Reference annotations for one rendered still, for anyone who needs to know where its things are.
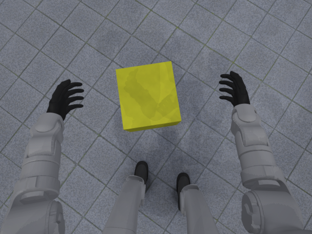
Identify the carton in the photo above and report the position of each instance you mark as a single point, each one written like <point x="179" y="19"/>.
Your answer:
<point x="148" y="97"/>

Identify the robot right upper arm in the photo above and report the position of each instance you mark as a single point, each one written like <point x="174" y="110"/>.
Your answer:
<point x="271" y="212"/>

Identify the robot right forearm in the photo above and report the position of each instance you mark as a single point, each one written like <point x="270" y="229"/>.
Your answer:
<point x="259" y="169"/>

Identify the robot right hand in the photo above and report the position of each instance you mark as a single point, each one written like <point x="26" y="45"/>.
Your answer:
<point x="238" y="91"/>

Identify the left robot thigh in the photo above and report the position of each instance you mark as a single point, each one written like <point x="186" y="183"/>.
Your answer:
<point x="123" y="217"/>

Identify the robot left upper arm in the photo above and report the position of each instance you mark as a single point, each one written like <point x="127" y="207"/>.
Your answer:
<point x="44" y="217"/>

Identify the robot left forearm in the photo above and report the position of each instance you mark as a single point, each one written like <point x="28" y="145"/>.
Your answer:
<point x="40" y="168"/>

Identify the robot left hand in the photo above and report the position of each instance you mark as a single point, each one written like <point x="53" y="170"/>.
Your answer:
<point x="59" y="103"/>

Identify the right robot shin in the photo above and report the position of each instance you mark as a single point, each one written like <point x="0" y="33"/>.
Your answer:
<point x="191" y="186"/>

